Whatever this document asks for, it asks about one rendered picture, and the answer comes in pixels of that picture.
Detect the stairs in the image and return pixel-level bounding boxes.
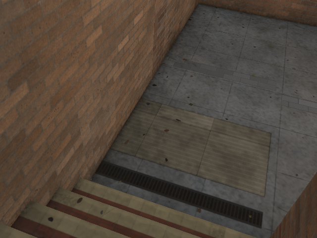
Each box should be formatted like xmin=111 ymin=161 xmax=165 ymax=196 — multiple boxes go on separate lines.
xmin=0 ymin=178 xmax=257 ymax=238

